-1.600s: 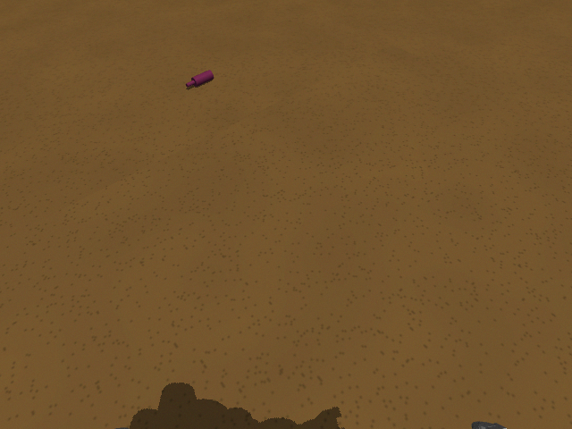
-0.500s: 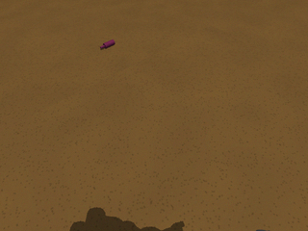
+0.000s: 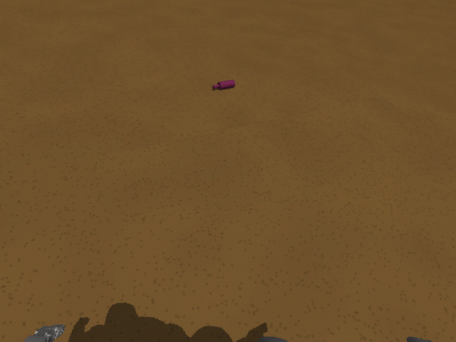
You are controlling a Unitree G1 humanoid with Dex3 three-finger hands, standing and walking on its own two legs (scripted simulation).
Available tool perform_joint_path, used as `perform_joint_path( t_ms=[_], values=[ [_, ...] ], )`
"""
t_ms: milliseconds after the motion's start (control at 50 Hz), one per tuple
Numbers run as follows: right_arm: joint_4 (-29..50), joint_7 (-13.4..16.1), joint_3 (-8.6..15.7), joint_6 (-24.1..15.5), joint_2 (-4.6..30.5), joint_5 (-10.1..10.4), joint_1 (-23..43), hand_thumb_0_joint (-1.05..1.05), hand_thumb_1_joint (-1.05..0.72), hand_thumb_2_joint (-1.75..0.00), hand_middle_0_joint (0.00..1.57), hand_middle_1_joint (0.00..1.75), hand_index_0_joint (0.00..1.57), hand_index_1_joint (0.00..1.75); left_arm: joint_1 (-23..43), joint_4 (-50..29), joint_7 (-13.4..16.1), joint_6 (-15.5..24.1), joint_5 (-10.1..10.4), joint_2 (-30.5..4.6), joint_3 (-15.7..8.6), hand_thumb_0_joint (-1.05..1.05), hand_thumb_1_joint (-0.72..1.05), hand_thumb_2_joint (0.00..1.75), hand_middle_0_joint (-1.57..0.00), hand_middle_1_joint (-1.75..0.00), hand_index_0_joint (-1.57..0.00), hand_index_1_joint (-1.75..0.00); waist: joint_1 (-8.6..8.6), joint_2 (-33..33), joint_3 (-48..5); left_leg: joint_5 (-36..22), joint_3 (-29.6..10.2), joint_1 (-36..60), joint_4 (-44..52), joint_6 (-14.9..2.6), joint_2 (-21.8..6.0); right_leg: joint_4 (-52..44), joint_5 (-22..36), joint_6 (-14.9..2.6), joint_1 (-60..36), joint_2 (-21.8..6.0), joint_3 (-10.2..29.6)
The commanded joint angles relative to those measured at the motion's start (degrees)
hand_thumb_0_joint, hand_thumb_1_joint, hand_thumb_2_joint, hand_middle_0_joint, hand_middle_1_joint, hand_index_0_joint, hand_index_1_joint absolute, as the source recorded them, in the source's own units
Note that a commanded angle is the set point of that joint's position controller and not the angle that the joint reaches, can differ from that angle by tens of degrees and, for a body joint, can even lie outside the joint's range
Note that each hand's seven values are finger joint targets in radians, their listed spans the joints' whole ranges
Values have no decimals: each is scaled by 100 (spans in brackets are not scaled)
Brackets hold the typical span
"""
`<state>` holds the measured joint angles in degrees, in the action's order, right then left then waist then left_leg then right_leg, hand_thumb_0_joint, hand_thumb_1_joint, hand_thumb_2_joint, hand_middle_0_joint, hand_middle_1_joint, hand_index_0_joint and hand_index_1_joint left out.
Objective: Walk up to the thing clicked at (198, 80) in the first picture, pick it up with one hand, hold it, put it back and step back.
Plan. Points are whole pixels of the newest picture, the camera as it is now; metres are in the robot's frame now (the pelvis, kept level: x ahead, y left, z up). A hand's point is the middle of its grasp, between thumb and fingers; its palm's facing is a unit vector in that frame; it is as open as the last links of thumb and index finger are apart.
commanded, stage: walk up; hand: left
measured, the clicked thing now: (223, 85) +2.14 -0.03 -0.72
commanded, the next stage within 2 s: none
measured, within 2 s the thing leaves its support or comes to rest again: neither
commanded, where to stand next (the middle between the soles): +1.92 -0.45 m, yaw +28 degrees
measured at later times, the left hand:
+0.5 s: hand (145, 224) +0.38 +0.20 -0.11, palm faces +0.19 -0.92 -0.34, open 7.4 cm
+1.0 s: hand (166, 164) +0.62 +0.19 -0.15, palm faces +0.23 -0.93 -0.28, open 7.4 cm
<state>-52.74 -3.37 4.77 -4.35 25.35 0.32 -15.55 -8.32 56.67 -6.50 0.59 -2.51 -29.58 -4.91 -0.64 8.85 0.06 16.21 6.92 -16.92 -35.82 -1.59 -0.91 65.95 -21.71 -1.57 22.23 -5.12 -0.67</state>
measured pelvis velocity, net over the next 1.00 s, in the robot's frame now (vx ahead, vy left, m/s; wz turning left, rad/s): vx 0.63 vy -0.09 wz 0.28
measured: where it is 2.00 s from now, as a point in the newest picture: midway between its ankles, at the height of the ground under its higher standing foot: (252, 172)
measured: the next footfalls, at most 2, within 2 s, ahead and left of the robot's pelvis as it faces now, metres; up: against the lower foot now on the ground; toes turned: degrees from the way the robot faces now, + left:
right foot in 0.34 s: +0.42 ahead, -0.19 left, +0.00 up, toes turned +4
left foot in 0.78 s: +0.64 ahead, +0.05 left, +0.00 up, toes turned +23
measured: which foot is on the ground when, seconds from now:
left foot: down 0.00-0.38, up 0.40-0.76, down 0.78-1.00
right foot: up 0.00-0.32, down 0.34-0.78, up 0.80-1.00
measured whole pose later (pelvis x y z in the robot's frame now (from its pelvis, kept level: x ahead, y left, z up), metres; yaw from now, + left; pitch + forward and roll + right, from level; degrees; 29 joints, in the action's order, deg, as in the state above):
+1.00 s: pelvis +0.63 -0.09 +0.00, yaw +16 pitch -2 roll +2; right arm -48.4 -0.1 1.8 -7.2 23.2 0.2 -17.4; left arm -14.1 50.0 -6.7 0.1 -1.6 -26.2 -4.3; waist -1.2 7.4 4.2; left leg 16.6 6.6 -14.5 -33.5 -0.6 -2.0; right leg 61.3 -19.6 -0.5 31.4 -7.4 2.6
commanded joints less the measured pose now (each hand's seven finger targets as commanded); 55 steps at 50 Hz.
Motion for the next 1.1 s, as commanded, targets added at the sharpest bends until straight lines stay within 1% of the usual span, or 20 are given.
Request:
perform_joint_path(
  t_ms=[0, 200, 260, 300, 320, 340, 360, 400, 460, 540, 640, 720, 740, 760, 780, 800, 840, 880, 1000, 1080],
  values=[
    [531, 164, 332, -316, 1728, 23, 293, 0, -90, -90, 20, 30, 20, 30, 191, -472, -114, 88, 94, -1057, -276, 0, 90, 90, -20, -30, -20, -30, -181, -1621, 305, 2150, -2201, 140, 2921, -764, -1353, -673, 772, 245, 1000, -389, 349],
    [390, 266, 382, -424, 1691, -38, -542, 0, -90, -90, 20, 30, 20, 30, 1588, -1144, -236, 149, 58, -541, -248, 0, 90, 90, -20, -30, -20, -30, 287, -1367, 443, 206, -1527, 1124, 2616, -875, -1177, -2717, 1510, 288, 1374, -264, 108],
    [382, 337, 398, -372, 1698, -125, -670, 0, -90, -90, 20, 30, 20, 30, 1543, -1152, -189, 206, 77, -453, -284, 0, 90, 90, -20, -30, -20, -30, 183, -1519, 38, -1794, -1283, 1387, 1854, -712, -1216, -3281, 1283, 94, 509, -4, -190],
    [473, 401, 397, -319, 1687, -151, -437, 0, -90, -90, 20, 30, 20, 30, 498, -836, -120, 209, 80, -574, -431, 0, 90, 90, -20, -30, -20, -30, -390, -1375, -436, -2713, -932, 811, 295, -554, -1024, -3559, 846, -59, -1230, 272, -425],
    [526, 395, 267, -321, 1376, -140, -459, 0, -90, -90, 20, 30, 20, 30, -581, -535, -33, 268, 34, -916, -611, 0, 90, 90, -20, -30, -20, -30, -904, -708, -999, -2529, -654, -171, -1454, -337, -630, -3595, 527, -261, -2866, 243, -180],
    [691, 392, 48, -347, 733, -104, -623, 0, -90, -90, 20, 30, 20, 30, -1516, -377, 70, 304, -54, -1470, -811, 0, 90, 90, -20, -30, -20, -30, -1231, 930, -1311, -169, -428, -1886, -3346, -184, 90, -4237, -1516, -391, -3921, -1056, 1711],
    [854, 445, 53, -365, 910, -34, -495, 0, -90, -90, 20, 30, 20, 30, -1274, -445, 135, 312, 81, -1858, -778, 0, 90, 90, -20, -30, -20, -30, -1031, 1320, -1244, 1195, -494, -2941, -4040, -207, 332, -5590, -2452, -859, -3970, -2132, 3776],
    [522, 410, 113, -346, 1269, -4, -81, 0, -90, -90, 20, 30, 20, 30, -310, -749, 169, 331, 146, -1457, -632, 0, 90, 90, -20, -30, -20, -30, -693, 128, -464, 367, -1170, -2616, -4084, -315, -407, -5337, -1676, -961, -2479, -1705, 2516],
    [196, 239, 139, -260, 1172, -46, -517, 0, -90, -90, 20, 30, 20, 30, 105, -808, 193, 403, 134, -900, -426, 0, 90, 90, -20, -30, -20, -30, -135, 180, 252, -64, -972, -1785, -2880, -157, -707, -5372, -459, -766, -1095, -1050, 912],
    [434, 92, 218, -155, 1146, -106, 29, 0, -90, -90, 20, 30, 20, 30, 104, -1055, 136, 454, 111, -929, -412, 0, 90, 90, -20, -30, -20, -30, -133, -22, 610, -165, -642, -1842, -1643, 103, -679, -5851, -668, -1108, -737, -1122, 444],
    [619, 77, 199, -122, 925, -26, 430, 0, -90, -90, 20, 30, 20, 30, -222, -1074, 52, 353, 47, -855, -383, 0, 90, 90, -20, -30, -20, -30, -236, -428, 387, -1288, -56, -675, -166, 69, -315, -5492, 449, -711, -991, -608, -474],
    [407, 255, 363, -184, 1211, -117, -868, 0, -90, -90, 20, 30, 20, 30, -464, -1191, 157, 236, 117, -770, -288, 0, 90, 90, -20, -30, -20, -30, 379, -1233, -403, -769, 102, 1435, 386, -296, 106, -2983, 2990, -610, -1002, -489, -853],
    [319, 339, 478, -212, 1497, -224, -1487, 0, -90, -90, 20, 30, 20, 30, -756, -1211, 207, 201, 147, -549, -191, 0, 90, 90, -20, -30, -20, -30, 662, -1640, -770, 20, -775, 2387, 545, -586, -390, -1455, 2515, -469, -189, -236, -810],
    [439, 443, 600, -231, 2030, -272, -1679, 0, -90, -90, 20, 30, 20, 30, -1034, -1333, 211, 207, 145, -139, -69, 0, 90, 90, -20, -30, -20, -30, 532, -2725, -1180, 289, -3496, 3396, 842, -936, -2101, -77, -836, -208, 1207, 462, -611],
    [681, 474, 656, -240, 2287, -32, -1475, 0, -90, -90, 20, 30, 20, 30, -1026, -1348, 255, 153, 176, -957, -233, 0, 90, 90, -20, -30, -20, -30, 604, -1789, -1360, 1189, -5650, 3476, 1726, -1746, -2867, 712, -938, -29, 2104, 615, 364],
    [676, 492, 651, -235, 2101, 153, -1208, 0, -90, -90, 20, 30, 20, 30, -461, -1296, 277, 168, 82, -1315, -265, 0, 90, 90, -20, -30, -20, -30, 686, -881, -881, 1071, -5021, 2758, 1867, -1586, -2731, 889, -447, -40, 2039, 135, 797],
    [747, 540, 413, -308, 1762, 117, -659, 0, -90, -90, 20, 30, 20, 30, -530, -1202, 262, 220, 174, -1021, -239, 0, 90, 90, -20, -30, -20, -30, 279, -900, -275, -856, -3250, 1867, 1622, -1328, -2211, 861, -45, 11, 1862, -177, 754],
    [735, 509, 284, -386, 1546, 109, -412, 0, -90, -90, 20, 30, 20, 30, -832, -1035, 174, 156, 176, -869, -273, 0, 90, 90, -20, -30, -20, -30, 23, -1143, -13, -1401, -2012, 715, 1641, -1181, -1810, 310, 102, 84, 1212, -349, 682],
    [723, 400, 373, -528, 1861, -33, -181, 0, -90, -90, 20, 30, 20, 30, -96, -1259, -162, 12, 77, -634, -304, 0, 90, 90, -20, -30, -20, -30, 60, -1750, 336, 375, -1133, -39, 2077, -1015, -1428, -1794, 791, 184, 932, -503, 217],
    [589, 400, 378, -470, 1875, -55, -147, 0, -90, -90, 20, 30, 20, 30, 231, -1194, -202, 59, 89, -586, -381, 0, 90, 90, -20, -30, -20, -30, 29, -1755, 119, -107, -898, -148, 1797, -781, -1370, -2704, 1358, 116, -52, -272, -181]
  ],
)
